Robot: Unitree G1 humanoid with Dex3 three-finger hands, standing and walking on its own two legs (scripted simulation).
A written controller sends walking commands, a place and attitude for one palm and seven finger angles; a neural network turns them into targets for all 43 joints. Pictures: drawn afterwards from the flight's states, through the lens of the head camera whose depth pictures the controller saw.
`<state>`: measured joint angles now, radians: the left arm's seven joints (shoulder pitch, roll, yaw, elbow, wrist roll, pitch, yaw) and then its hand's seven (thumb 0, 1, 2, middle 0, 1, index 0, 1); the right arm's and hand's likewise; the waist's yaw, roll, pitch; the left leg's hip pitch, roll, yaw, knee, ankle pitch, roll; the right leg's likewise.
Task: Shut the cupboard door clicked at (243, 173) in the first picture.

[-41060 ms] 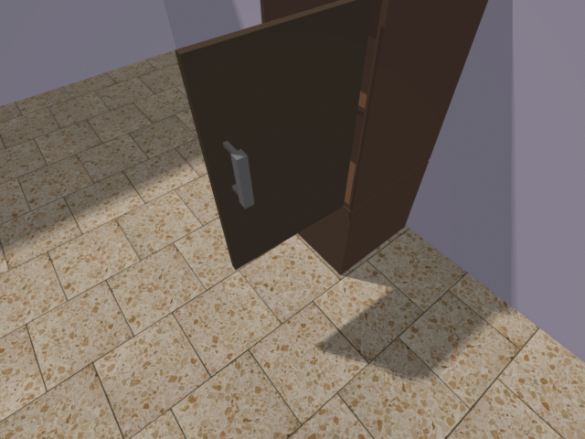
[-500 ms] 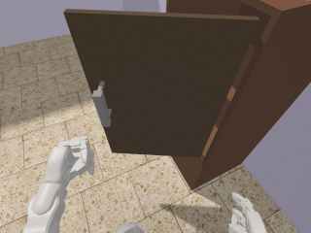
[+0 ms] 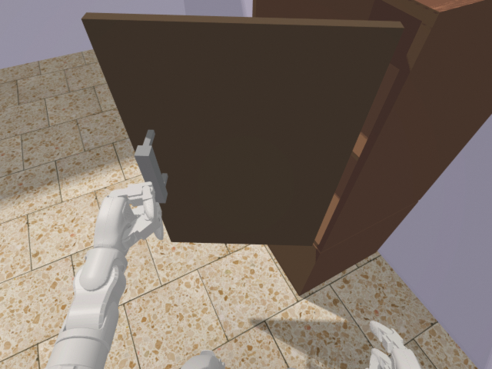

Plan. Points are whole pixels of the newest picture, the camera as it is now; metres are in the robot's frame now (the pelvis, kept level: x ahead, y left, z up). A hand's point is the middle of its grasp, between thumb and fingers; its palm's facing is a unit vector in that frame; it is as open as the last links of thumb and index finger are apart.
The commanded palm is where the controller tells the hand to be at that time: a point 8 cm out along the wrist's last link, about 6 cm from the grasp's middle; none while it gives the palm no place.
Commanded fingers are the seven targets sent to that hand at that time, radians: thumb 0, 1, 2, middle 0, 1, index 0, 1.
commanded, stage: bring the fist close to the handle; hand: left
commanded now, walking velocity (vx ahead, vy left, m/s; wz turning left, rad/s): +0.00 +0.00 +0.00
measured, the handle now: (155, 167) +0.44 +0.18 +0.06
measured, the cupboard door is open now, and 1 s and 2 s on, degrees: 61 58 42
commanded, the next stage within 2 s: push the door shut along its arc in 0.50 s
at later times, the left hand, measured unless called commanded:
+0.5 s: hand (166, 219) +0.34 +0.14 +0.06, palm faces -0.01 -1.00 -0.03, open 3.1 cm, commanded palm +0.32 +0.19 +0.07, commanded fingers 0.00 0.90 0.90 -1.30 -1.50 -1.30 -1.50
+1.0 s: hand (170, 194) +0.38 +0.14 +0.07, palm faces -0.09 -0.99 -0.05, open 3.1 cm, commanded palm +0.38 +0.19 +0.07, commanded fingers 0.00 0.90 0.90 -1.30 -1.50 -1.30 -1.50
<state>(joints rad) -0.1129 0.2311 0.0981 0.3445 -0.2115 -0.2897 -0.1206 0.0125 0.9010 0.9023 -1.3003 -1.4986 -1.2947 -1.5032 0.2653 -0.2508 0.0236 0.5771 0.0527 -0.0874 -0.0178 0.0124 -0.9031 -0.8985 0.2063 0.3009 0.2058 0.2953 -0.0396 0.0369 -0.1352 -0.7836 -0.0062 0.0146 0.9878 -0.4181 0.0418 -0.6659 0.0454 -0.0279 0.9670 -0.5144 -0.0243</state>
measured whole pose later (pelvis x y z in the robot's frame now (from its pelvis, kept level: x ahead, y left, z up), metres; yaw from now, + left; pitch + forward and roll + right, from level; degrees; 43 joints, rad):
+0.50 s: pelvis +0.00 +0.00 +0.00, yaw +0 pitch +12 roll -1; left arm -0.15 0.20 0.07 0.41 -0.18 -0.33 -0.07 0.01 0.90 0.90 -1.30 -1.50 -1.30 -1.50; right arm 0.27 -0.25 0.01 0.59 0.05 -0.04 -0.01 0.01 -0.90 -0.90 0.21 0.30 0.21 0.30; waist -0.04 0.04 -0.13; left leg -0.77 -0.01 0.02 0.98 -0.41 0.04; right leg -0.66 0.04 -0.02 0.96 -0.51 -0.03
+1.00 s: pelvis -0.01 -0.01 +0.00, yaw +1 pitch +13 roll -1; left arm -0.43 0.27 0.12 0.70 -0.19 -0.35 -0.19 0.01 0.90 0.90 -1.33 -1.50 -1.31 -1.50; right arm 0.29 -0.27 0.02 0.63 0.06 -0.03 -0.01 0.01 -0.90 -0.90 0.21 0.30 0.21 0.30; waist -0.06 0.03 -0.12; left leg -0.83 -0.01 0.00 1.00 -0.40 0.03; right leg -0.71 0.04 -0.04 0.99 -0.51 -0.03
